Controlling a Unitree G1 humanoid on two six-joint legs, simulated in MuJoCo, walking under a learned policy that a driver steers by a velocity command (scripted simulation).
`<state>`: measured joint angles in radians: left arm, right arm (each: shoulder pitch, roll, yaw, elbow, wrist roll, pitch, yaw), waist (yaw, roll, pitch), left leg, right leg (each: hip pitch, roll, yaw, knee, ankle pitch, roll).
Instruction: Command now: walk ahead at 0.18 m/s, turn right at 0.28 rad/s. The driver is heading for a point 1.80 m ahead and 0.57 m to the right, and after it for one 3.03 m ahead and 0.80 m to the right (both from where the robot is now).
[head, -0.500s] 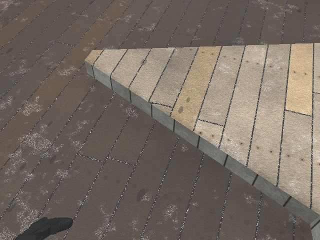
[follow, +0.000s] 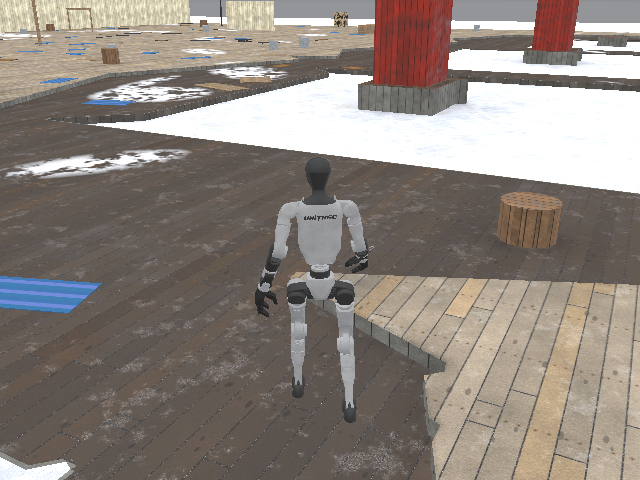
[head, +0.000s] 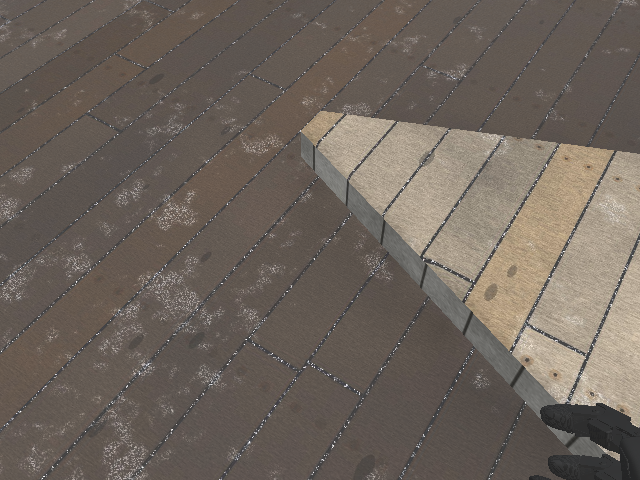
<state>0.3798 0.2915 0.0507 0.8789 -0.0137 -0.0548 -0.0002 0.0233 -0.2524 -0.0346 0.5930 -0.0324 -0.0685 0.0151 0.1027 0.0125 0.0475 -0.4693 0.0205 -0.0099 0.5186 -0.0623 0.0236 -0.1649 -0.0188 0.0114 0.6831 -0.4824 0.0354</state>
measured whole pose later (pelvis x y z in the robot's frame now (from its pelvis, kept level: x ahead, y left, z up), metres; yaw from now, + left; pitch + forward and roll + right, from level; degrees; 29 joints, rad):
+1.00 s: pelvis +0.06 +0.00 +0.02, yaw -32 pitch +1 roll +0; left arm 0.18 0.35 0.09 0.66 0.00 0.04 0.03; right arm 0.15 -0.27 -0.07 0.78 -0.01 -0.01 -0.01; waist -0.01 -0.05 0.04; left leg -0.24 -0.01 -0.04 0.44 -0.23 0.01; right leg -0.48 0.11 0.16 1.04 -0.47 0.06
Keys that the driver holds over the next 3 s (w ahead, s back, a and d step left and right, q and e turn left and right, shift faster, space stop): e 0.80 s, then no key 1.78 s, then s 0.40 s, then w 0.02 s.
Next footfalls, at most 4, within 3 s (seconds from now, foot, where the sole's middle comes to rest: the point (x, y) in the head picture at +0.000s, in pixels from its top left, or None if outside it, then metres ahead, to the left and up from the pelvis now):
0.36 right None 0.08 -0.13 -0.76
0.86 left None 0.16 0.07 -0.76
1.18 right None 0.01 -0.14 -0.76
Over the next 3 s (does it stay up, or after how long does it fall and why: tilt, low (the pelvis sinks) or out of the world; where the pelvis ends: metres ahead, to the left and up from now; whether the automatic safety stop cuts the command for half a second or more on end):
stays up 0.00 0.02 0.00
